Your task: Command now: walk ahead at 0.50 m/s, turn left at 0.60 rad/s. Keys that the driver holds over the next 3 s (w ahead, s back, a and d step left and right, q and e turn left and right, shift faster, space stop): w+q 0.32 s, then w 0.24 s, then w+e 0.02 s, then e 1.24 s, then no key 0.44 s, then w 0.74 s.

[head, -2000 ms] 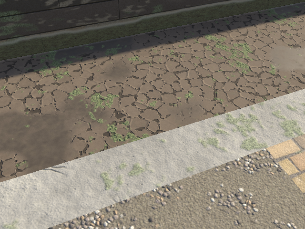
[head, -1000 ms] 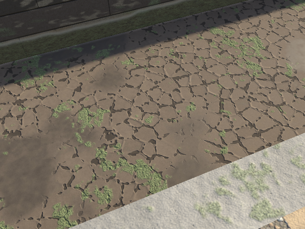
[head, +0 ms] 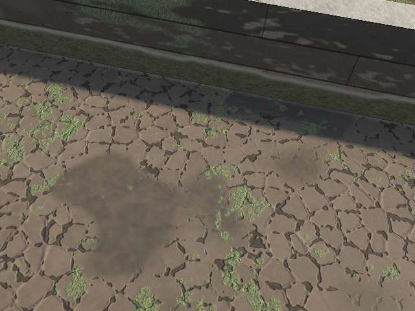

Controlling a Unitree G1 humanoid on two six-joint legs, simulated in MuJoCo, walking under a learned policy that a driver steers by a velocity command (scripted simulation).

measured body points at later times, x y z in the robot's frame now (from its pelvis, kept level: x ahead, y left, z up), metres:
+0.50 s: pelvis +0.03 +0.02 +0.00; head +0.03 +0.04 +0.45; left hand +0.10 +0.28 -0.11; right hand +0.32 -0.15 -0.04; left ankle +0.07 +0.14 -0.72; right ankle +0.02 -0.10 -0.72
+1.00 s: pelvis +0.05 +0.05 +0.00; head +0.05 +0.04 +0.45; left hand +0.17 +0.31 -0.09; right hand +0.26 -0.18 -0.08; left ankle +0.07 +0.14 -0.72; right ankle +0.03 -0.10 -0.72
